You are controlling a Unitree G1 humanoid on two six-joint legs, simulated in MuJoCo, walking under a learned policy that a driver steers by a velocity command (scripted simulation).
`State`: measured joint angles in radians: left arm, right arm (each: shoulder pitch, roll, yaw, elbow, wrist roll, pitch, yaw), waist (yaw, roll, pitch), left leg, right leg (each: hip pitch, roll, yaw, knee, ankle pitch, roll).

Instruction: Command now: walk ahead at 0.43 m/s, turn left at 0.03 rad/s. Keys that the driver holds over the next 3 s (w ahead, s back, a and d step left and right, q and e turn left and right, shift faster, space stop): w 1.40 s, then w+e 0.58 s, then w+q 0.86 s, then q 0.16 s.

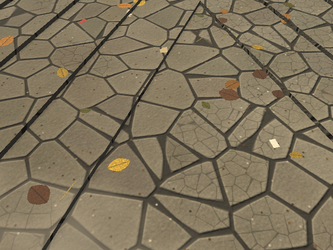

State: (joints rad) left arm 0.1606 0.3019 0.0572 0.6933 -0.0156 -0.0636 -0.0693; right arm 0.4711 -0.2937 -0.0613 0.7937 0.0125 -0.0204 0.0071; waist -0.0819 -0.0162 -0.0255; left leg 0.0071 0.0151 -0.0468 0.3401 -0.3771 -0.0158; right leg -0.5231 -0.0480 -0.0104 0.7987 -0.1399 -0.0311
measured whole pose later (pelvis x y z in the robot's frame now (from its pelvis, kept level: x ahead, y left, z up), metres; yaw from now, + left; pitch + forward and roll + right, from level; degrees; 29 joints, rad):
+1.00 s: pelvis +0.59 +0.03 -0.18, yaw +0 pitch +3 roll +2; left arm 0.00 0.24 0.04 0.66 -0.01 -0.08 -0.03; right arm 0.38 -0.27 -0.05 0.96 0.02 -0.06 -0.01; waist -0.08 -0.03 0.01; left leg 0.03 -0.07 0.02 0.31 -0.40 0.04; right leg -0.59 -0.02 0.00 0.53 0.00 -0.05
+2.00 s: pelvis +1.12 +0.03 -0.18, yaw -17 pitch +1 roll +3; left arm 0.10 0.26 0.06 0.72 -0.02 -0.02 -0.04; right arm 0.30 -0.28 -0.08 0.93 0.01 -0.07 -0.01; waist -0.08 -0.03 0.04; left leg 0.09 0.00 0.25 0.23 -0.32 -0.02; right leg -0.64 -0.10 -0.01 0.67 -0.02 -0.04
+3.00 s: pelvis +1.62 -0.11 -0.18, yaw +10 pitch -1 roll +1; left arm -0.04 0.28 0.06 0.80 -0.02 -0.07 -0.02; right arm 0.25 -0.25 -0.11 0.79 0.00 0.01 -0.04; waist -0.06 -0.02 0.04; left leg -0.28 -0.12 -0.19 0.69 -0.61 0.25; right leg -0.38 -0.03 0.04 0.56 -0.14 0.10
